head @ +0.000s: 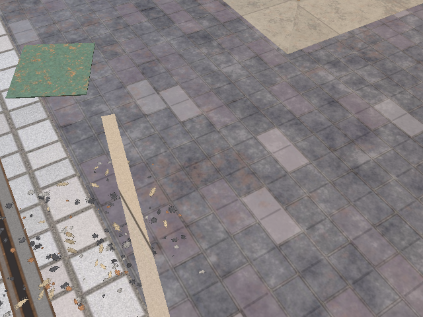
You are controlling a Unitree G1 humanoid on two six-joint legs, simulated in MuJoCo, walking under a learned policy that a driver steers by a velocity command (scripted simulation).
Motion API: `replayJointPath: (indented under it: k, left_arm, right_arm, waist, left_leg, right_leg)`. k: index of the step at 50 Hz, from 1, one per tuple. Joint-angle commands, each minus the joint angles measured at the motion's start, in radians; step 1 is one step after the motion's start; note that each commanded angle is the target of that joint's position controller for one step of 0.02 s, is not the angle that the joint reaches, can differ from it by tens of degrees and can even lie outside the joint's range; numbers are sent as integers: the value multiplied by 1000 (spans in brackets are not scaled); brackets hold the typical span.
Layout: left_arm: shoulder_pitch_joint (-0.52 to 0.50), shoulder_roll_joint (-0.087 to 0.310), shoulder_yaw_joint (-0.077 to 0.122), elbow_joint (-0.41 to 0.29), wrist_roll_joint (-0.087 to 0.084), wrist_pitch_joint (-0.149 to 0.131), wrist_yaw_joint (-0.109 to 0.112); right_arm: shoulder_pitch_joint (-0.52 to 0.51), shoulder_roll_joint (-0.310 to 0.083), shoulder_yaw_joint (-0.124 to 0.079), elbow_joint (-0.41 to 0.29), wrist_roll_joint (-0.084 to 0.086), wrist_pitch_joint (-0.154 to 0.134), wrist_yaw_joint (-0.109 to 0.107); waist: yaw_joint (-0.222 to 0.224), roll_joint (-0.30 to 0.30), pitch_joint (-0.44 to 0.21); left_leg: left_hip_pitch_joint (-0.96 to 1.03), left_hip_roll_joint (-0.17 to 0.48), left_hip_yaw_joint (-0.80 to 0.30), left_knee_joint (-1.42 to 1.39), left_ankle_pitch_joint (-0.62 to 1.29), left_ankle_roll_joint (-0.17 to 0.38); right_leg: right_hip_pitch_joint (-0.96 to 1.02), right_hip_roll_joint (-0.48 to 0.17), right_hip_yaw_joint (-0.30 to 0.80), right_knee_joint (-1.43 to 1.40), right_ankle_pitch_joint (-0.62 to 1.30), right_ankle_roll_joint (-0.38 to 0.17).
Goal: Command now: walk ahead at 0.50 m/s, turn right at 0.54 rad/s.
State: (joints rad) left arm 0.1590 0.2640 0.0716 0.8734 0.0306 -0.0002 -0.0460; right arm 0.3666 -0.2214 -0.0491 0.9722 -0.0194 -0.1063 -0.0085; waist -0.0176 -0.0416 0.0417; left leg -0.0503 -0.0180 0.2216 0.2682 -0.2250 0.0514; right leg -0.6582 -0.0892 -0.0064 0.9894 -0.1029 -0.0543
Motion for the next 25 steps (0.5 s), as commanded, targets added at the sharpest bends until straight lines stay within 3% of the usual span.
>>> replayJointPath:
  k: [1, 5, 7, 9, 10, 11, 12, 13, 14, 15, 16, 18, 19, 21, 25]
  left_arm:
    - [-87, -13, -19, -85, 1, -8, -16]
    - [-185, 2, -23, -133, 8, -9, -25]
    - [-182, 15, -17, -140, 12, -10, -22]
    - [-87, 38, -4, -119, 14, -11, -13]
    - [21, 58, 10, -89, 14, -19, -6]
    - [188, 103, 33, -36, 23, -28, 9]
    - [244, 221, 65, -35, 31, -29, 25]
    - [242, 275, 74, -60, -1, -17, 29]
    - [219, 247, 68, -46, -9, -8, 37]
    - [168, 194, 55, -43, -18, -12, 43]
    - [115, 151, 44, -50, -20, -20, 46]
    - [70, 109, 29, -59, -32, -38, 49]
    - [85, 110, 27, -57, -34, -50, 46]
    - [125, 135, 33, -49, -35, -62, 43]
    - [226, 143, 33, -35, -32, -61, 43]
  right_arm:
    - [-19, -101, -15, -52, 0, -17, -3]
    - [48, -134, -25, -29, -2, -3, -13]
    - [55, -149, -29, -23, -5, 12, -19]
    - [53, -182, -38, -22, -7, 30, -23]
    - [51, -195, -42, -26, -5, 42, -21]
    - [38, -194, -41, -43, -4, 49, -17]
    - [63, -91, -19, -106, 11, 44, -4]
    - [-12, -125, -28, -168, 5, 31, 10]
    - [-129, -144, -31, -191, 2, 23, 14]
    - [-126, -127, -22, -190, 10, 11, 15]
    - [-101, -122, -23, -170, 4, 11, 12]
    - [-58, -114, -23, -160, -30, 46, 13]
    - [-59, -109, -22, -166, -34, 61, 17]
    - [-97, -96, -19, -184, -31, 79, 23]
    - [-268, -106, -17, -246, -27, 85, 24]
  waist:
    - [10, 114, 46]
    - [-17, 111, 59]
    - [-6, 121, 46]
    - [38, 141, -18]
    - [81, 133, -83]
    - [157, 77, -175]
    - [136, -116, -279]
    - [127, -138, -337]
    - [133, -11, -198]
    - [92, 22, -94]
    - [44, 63, -44]
    - [-10, 42, -50]
    - [-15, 39, -62]
    - [-12, 34, -55]
    - [49, 2, -5]
  left_leg:
    - [-50, 251, -69, -129, 334, 84]
    - [72, 295, -20, -91, 431, 78]
    - [132, 304, 14, -8, 636, 67]
    - [165, 305, 42, 187, 904, 58]
    - [141, 300, 50, 361, 910, 52]
    - [-1, 279, 64, 619, 733, 20]
    - [-388, 176, 59, 970, 85, -34]
    - [-630, 5, -139, 1172, -343, -69]
    - [-739, 72, -235, 1166, -234, -57]
    - [-713, 112, -231, 1080, -132, -51]
    - [-641, 141, -236, 987, -94, -51]
    - [-523, 157, -244, 906, -78, -74]
    - [-511, 151, -236, 890, -77, -85]
    - [-534, 145, -224, 827, -31, -102]
    - [-656, 134, -224, 663, 100, -118]
  right_leg:
    - [15, 0, -40, -168, 107, 2]
    - [43, 22, -103, -307, 48, -40]
    - [89, 61, -133, -346, -40, -74]
    - [216, 132, -164, -370, -149, -117]
    - [342, 173, -164, -414, -165, -142]
    - [581, 160, -95, -490, -151, -181]
    - [891, -132, 336, -528, -267, -285]
    - [976, -272, 784, -699, -207, -376]
    - [907, -236, 615, -718, -134, -338]
    - [766, -206, 483, -724, -25, -303]
    - [653, -145, 389, -734, 89, -257]
    - [542, -70, 284, -748, 226, -228]
    - [530, -54, 272, -748, 278, -231]
    - [508, -30, 253, -764, 276, -227]
    - [556, -21, 294, -789, 219, -200]
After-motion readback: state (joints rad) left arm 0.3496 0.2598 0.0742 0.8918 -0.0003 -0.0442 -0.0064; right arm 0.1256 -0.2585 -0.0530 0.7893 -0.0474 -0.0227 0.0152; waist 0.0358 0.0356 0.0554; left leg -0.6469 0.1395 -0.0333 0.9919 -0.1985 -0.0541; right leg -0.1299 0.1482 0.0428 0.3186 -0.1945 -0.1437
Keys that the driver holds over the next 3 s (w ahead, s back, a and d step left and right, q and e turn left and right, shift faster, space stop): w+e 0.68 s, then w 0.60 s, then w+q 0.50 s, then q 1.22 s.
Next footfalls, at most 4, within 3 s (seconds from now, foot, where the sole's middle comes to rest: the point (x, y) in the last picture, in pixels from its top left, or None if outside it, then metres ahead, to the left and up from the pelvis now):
0.22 right None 0.26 -0.11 -0.78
0.78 left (234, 273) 0.63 -0.07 -0.78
1.28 right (319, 244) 0.73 -0.37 -0.78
1.82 left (295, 170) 1.06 -0.34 -0.78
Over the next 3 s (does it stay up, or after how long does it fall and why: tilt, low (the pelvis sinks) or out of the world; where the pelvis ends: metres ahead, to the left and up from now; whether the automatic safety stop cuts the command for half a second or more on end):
stays up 1.04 -0.41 -0.01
